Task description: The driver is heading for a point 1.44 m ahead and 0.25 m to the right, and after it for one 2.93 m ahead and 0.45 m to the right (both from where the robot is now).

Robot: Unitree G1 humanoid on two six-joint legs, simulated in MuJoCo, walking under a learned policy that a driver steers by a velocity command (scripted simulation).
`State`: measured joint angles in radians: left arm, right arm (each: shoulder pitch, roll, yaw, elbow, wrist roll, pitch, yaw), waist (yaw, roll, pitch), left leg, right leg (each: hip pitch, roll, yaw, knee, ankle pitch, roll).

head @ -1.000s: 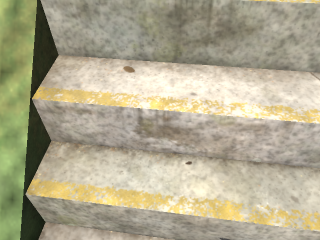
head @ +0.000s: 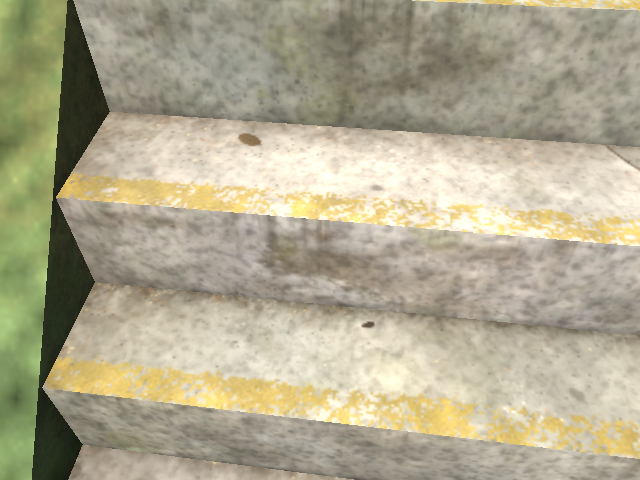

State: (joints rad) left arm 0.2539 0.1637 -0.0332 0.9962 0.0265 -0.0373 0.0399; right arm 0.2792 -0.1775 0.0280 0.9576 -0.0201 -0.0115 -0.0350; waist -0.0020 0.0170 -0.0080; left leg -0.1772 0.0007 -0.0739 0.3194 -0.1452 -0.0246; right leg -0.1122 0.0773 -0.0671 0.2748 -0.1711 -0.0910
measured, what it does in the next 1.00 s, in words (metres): stands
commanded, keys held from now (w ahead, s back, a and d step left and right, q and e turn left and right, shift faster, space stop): w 0.90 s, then no key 0.10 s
